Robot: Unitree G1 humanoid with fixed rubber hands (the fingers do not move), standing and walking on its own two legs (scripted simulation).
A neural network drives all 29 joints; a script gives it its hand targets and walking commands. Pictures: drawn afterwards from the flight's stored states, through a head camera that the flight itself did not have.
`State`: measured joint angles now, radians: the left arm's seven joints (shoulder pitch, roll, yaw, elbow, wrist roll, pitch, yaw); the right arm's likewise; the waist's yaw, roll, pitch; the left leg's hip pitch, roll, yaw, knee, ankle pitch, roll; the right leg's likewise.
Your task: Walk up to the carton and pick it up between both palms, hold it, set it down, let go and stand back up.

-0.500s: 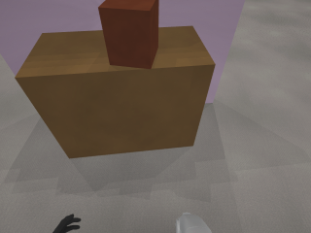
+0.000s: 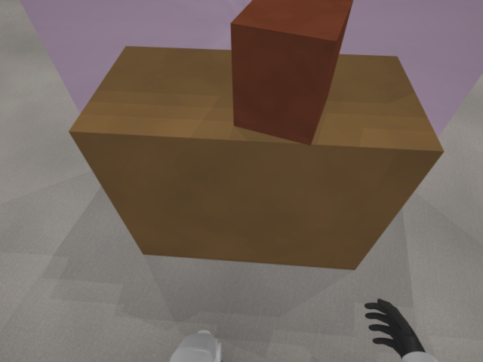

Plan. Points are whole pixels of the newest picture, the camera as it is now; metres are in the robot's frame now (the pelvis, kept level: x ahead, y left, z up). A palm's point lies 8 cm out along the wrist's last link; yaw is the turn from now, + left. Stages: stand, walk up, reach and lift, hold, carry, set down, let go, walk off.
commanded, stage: walk up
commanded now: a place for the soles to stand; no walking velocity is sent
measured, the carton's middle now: (288, 67) +0.72 -0.04 +0.10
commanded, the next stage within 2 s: none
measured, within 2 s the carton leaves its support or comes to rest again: neither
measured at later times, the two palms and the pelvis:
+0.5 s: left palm (107, 274) +0.26 +0.29 -0.07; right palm (388, 301) +0.26 -0.24 -0.10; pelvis +0.16 +0.03 +0.01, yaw +0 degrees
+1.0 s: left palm (122, 223) +0.37 +0.30 -0.06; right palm (370, 235) +0.36 -0.21 -0.04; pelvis +0.22 +0.06 +0.03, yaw -4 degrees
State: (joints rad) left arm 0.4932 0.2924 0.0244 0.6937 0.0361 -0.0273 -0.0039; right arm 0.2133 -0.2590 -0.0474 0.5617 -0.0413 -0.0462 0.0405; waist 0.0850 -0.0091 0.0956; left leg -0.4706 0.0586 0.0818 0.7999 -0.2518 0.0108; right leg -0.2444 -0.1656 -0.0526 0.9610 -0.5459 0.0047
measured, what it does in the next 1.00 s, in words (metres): walks ahead: right foot, then left foot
